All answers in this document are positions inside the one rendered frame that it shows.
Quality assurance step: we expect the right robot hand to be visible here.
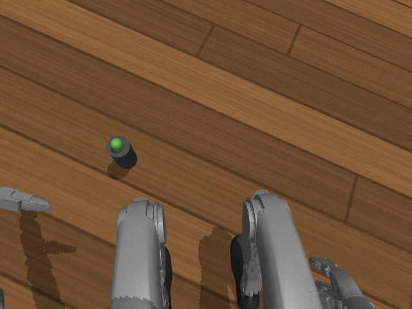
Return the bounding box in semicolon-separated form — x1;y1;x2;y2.
309;257;364;309

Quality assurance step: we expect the right robot foot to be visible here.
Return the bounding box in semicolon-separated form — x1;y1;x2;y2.
230;235;259;309

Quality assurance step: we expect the left robot hand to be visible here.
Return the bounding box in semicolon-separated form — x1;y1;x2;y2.
0;187;52;212

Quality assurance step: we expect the bottle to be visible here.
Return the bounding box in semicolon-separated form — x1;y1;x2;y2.
106;136;137;169

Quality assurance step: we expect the right robot arm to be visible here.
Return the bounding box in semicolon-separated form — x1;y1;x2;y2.
342;296;376;309

